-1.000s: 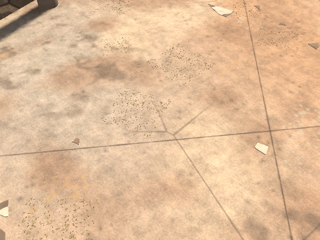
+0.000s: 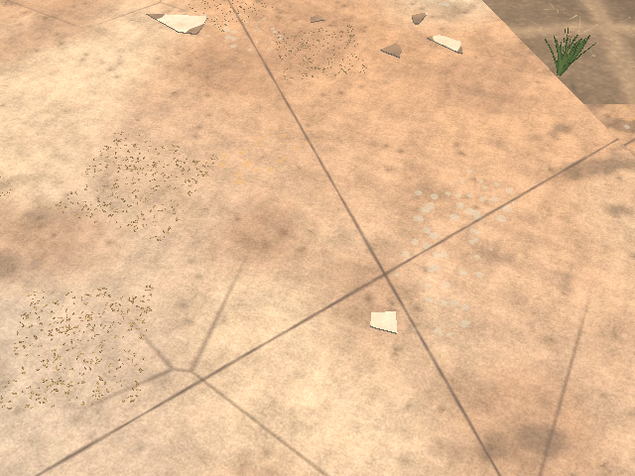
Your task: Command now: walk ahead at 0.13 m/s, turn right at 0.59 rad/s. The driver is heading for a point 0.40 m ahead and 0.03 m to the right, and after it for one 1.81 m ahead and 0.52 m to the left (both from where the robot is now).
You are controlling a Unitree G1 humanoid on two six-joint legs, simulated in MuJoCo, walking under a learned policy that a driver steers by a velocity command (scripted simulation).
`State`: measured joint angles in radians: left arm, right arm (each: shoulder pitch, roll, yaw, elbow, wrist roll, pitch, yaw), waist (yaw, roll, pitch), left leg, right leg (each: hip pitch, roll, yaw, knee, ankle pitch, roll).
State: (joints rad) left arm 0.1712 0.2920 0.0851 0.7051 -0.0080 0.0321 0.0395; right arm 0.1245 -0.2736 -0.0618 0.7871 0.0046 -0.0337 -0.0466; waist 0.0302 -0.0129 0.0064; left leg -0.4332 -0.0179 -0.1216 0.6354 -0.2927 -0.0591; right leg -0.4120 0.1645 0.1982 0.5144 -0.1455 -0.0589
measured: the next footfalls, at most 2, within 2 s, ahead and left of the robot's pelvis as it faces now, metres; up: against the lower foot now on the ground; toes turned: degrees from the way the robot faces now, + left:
left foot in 0.02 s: +0.08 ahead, +0.14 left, +0.00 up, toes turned -7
right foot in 0.46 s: +0.18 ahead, -0.17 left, +0.00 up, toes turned -16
